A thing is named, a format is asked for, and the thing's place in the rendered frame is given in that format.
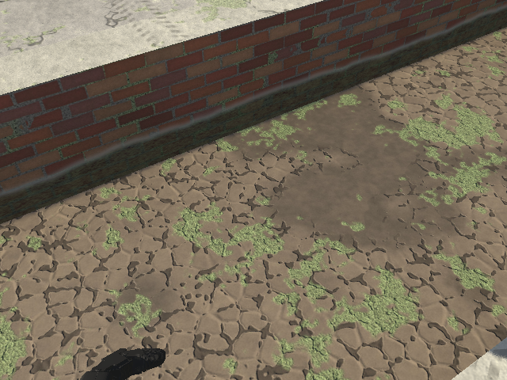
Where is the robot left hand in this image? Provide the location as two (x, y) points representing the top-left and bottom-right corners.
(77, 348), (166, 380)

